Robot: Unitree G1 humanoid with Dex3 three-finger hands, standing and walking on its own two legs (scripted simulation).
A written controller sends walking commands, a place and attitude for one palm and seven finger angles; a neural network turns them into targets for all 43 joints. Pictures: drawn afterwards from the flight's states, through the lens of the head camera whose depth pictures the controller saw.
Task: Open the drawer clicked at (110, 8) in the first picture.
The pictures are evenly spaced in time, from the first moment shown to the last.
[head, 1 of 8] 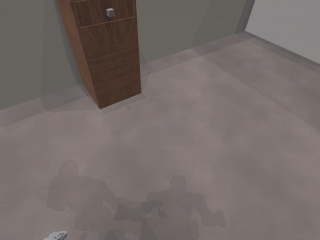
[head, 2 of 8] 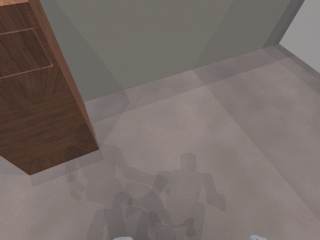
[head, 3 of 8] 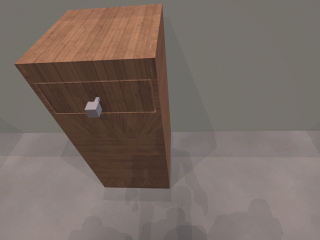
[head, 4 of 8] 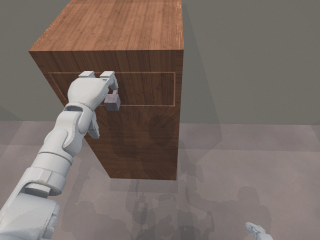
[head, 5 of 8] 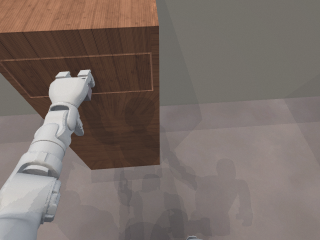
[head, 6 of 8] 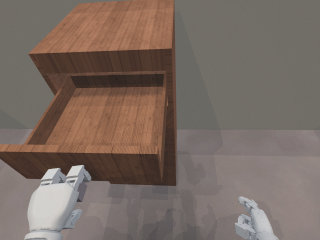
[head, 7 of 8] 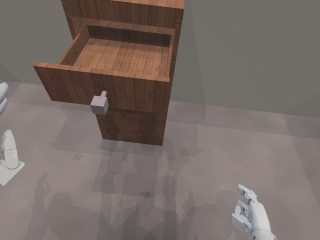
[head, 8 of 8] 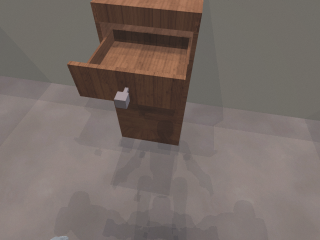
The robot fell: no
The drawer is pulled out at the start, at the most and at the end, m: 0.00 0.30 0.30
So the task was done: yes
